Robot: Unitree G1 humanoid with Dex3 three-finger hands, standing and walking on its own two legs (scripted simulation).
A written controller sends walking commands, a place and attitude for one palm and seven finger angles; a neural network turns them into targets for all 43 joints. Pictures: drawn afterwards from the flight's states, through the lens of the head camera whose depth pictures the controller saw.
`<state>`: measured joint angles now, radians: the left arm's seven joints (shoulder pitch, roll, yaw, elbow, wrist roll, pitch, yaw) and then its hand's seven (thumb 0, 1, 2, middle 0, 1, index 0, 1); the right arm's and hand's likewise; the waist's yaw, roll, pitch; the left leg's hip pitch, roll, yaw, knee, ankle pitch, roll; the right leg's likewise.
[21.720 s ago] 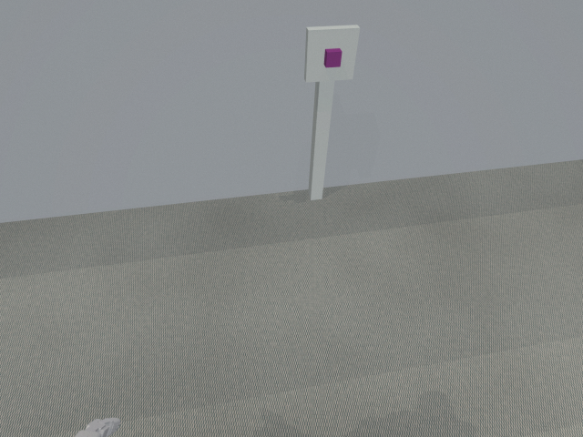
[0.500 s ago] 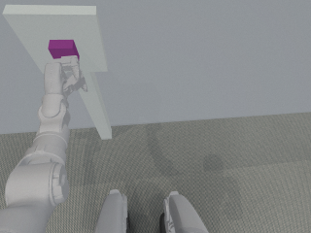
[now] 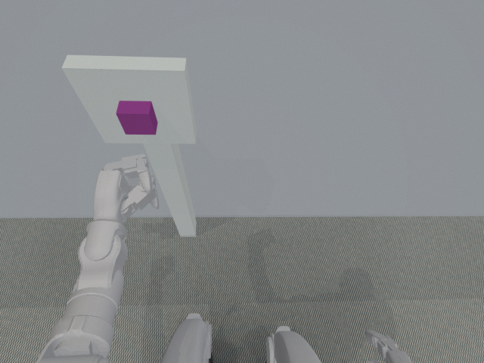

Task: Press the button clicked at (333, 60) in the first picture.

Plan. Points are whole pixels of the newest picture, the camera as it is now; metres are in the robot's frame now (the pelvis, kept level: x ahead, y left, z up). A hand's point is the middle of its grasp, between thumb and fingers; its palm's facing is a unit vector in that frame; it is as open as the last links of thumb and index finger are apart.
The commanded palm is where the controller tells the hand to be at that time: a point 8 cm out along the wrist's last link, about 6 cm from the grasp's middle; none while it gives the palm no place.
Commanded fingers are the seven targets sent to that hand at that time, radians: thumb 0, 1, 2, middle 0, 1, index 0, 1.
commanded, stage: pull the fist back off the button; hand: left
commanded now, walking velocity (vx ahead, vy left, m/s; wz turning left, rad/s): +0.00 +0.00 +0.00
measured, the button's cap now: (138, 116) +0.51 +0.20 +0.06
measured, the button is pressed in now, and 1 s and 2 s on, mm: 0 0 0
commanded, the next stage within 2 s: draw the hand back to the body in 0.12 s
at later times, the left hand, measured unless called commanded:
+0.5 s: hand (123, 206) +0.32 +0.18 +0.09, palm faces +0.04 -1.00 -0.04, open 3.1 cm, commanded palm +0.29 +0.23 +0.09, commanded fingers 0.00 0.90 0.90 -1.30 -1.50 -1.30 -1.50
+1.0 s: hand (32, 249) +0.24 +0.22 +0.16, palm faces +0.26 -0.92 -0.29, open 3.1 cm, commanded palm +0.20 +0.27 +0.20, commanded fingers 0.00 0.90 0.90 -1.30 -1.50 -1.30 -1.50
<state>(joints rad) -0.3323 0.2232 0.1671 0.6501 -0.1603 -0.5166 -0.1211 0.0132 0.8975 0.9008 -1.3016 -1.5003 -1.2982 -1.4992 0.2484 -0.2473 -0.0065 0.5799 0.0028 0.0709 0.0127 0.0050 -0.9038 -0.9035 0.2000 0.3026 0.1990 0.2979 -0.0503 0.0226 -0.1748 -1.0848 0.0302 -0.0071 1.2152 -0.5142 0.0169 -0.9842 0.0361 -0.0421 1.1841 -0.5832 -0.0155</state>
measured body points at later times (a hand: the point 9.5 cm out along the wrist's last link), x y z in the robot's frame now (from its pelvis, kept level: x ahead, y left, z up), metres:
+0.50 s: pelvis +0.00 -0.01 +0.03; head +0.05 -0.01 +0.48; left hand +0.31 +0.23 +0.10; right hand +0.12 -0.25 -0.08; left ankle +0.03 +0.11 -0.64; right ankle -0.01 -0.12 -0.64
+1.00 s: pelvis +0.02 +0.00 +0.08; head +0.01 -0.01 +0.53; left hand +0.22 +0.27 +0.18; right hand +0.21 -0.22 +0.01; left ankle +0.03 +0.11 -0.64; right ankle -0.01 -0.12 -0.64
